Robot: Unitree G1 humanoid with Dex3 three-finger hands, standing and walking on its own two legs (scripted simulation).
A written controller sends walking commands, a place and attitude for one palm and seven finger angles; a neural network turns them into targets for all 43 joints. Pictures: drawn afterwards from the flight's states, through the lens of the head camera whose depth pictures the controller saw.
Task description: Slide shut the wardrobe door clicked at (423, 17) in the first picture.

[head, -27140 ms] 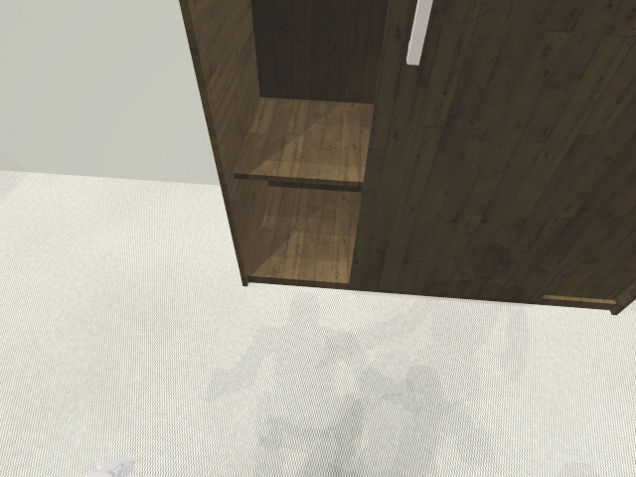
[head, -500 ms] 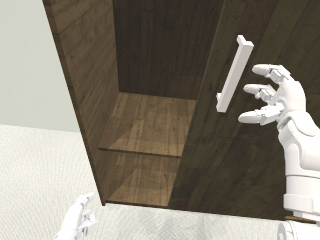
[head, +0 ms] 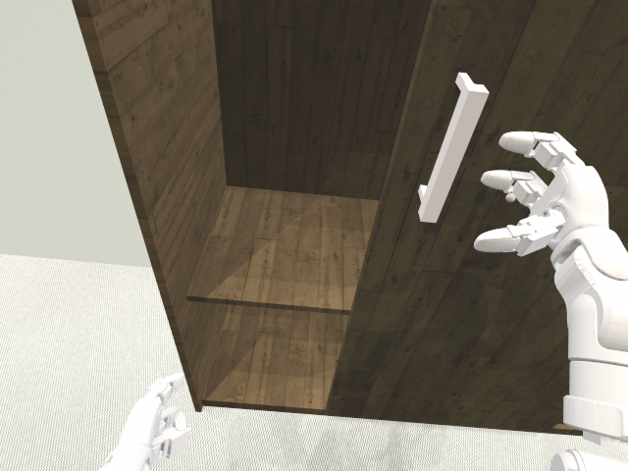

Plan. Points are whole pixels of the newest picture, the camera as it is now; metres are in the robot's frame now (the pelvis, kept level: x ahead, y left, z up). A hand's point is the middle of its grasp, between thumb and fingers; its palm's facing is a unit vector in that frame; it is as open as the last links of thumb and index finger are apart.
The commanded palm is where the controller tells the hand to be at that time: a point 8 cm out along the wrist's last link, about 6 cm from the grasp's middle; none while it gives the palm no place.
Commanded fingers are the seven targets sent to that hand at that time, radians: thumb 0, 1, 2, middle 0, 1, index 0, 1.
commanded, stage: move the hooked fingers beside the handle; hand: right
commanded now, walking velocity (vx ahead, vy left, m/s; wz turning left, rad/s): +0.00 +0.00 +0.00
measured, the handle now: (444, 151) +0.46 -0.14 +0.23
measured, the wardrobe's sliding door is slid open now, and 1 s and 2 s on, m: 0.38 0.38 0.38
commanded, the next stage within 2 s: feel for the door with the fingertips in 0.10 s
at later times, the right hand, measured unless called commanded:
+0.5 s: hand (479, 191) +0.37 -0.16 +0.24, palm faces +0.02 +1.00 -0.03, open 14.0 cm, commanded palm +0.35 -0.21 +0.24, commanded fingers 0.00 0.50 -0.30 0.30 1.20 0.30 1.20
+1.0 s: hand (470, 178) +0.39 -0.15 +0.24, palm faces +0.06 +1.00 -0.03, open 13.9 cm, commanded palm +0.36 -0.20 +0.24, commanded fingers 0.00 0.50 -0.30 0.30 1.20 0.30 1.20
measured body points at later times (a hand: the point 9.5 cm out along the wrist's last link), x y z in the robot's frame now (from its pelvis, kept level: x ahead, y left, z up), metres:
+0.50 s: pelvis +0.00 +0.00 +0.00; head -0.03 +0.02 +0.45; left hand +0.18 +0.23 -0.09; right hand +0.36 -0.21 +0.24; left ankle -0.04 +0.10 -0.74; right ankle +0.00 -0.12 -0.74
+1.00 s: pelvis +0.00 +0.00 +0.00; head -0.02 +0.02 +0.45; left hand +0.18 +0.23 -0.09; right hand +0.38 -0.21 +0.24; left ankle -0.04 +0.10 -0.74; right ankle +0.00 -0.12 -0.74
